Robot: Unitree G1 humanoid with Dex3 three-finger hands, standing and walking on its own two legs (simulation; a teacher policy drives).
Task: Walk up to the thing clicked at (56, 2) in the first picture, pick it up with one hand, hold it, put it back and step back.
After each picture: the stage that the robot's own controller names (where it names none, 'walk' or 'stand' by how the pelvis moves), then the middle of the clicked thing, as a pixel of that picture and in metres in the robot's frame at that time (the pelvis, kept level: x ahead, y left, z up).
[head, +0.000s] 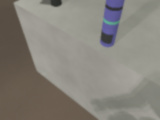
stand; out of the picture +0.96 +0.18 +0.08
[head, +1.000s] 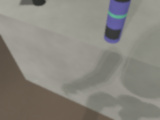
walk; out of the picture +0.85 +0.23 +0.11
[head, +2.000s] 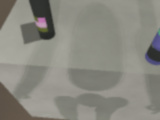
stand; (41, 10) +0.59 +0.14 +0.11
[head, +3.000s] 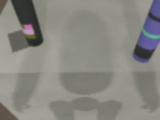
stand; (27, 17) +0.56 +0.24 +0.11
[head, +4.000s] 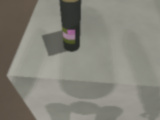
stand; (71, 22) +0.53 +0.05 +0.11
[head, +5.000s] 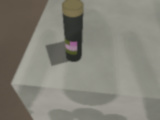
stand; (73, 34) +0.51 +0.06 +0.08
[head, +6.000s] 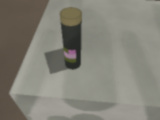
stand; (72, 42) +0.48 +0.06 +0.08
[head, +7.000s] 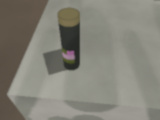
stand; (70, 43) +0.47 +0.07 +0.08
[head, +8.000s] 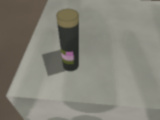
rise first; (69, 44) +0.47 +0.07 +0.08
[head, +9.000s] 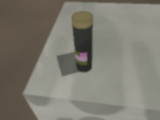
rise first; (83, 45) +0.48 +0.05 +0.08
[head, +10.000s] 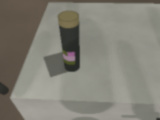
go down; (70, 44) +0.49 +0.04 +0.09
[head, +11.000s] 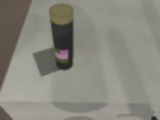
go down; (63, 41) +0.47 +0.05 +0.09
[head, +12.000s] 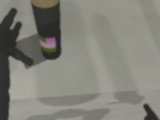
close in; (48, 28) +0.47 +0.06 +0.11
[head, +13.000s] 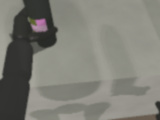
close; (39, 10) +0.51 +0.07 +0.14
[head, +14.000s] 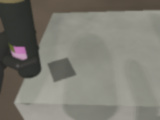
lift; (21, 36) +0.34 +0.16 +0.27
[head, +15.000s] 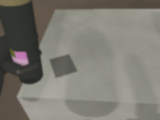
hold; (23, 40) +0.31 +0.16 +0.26
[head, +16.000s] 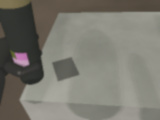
hold; (23, 42) +0.31 +0.16 +0.27
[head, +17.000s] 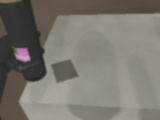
hold; (24, 38) +0.32 +0.16 +0.27
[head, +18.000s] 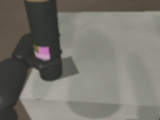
crouch; (46, 37) +0.34 +0.11 +0.26
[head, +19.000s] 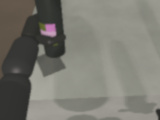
crouch; (50, 17) +0.45 +0.07 +0.23
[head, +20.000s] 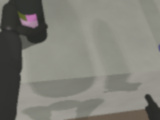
lower; (29, 4) +0.52 +0.08 +0.15
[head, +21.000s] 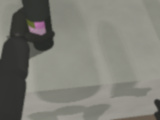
lower; (37, 12) +0.50 +0.07 +0.14
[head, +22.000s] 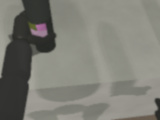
lower; (39, 15) +0.50 +0.07 +0.14
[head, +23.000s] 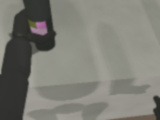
lower; (39, 13) +0.50 +0.07 +0.14
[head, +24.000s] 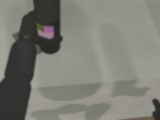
loosen; (48, 17) +0.49 +0.06 +0.14
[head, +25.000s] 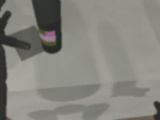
withdraw; (49, 20) +0.47 +0.05 +0.14
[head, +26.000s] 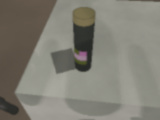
sink last; (83, 43) +0.46 +0.03 +0.11
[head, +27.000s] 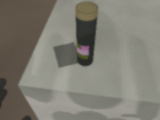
stand; (85, 38) +0.48 +0.03 +0.09
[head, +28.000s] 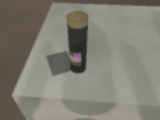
stand; (77, 45) +0.47 +0.04 +0.09
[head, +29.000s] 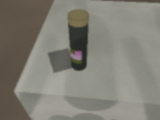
stand; (78, 43) +0.49 +0.04 +0.08
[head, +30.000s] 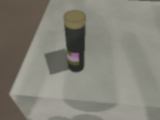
stand; (75, 45) +0.47 +0.05 +0.08
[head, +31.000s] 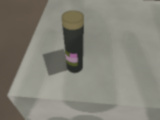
stand; (73, 45) +0.46 +0.05 +0.08
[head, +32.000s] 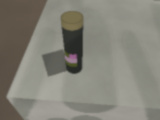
stand; (73, 46) +0.46 +0.05 +0.08
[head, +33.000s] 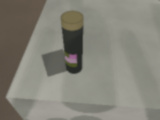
walk; (73, 46) +0.46 +0.05 +0.08
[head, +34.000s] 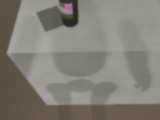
walk; out of the picture +0.61 +0.06 +0.11
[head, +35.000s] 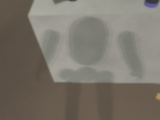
walk; out of the picture +0.92 +0.11 +0.09
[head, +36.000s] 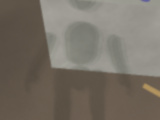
stand; out of the picture +1.11 +0.04 +0.09
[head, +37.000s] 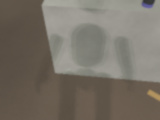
stand; out of the picture +1.08 +0.04 +0.08
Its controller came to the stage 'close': yes
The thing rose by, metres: 0.19
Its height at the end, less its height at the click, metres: +0.00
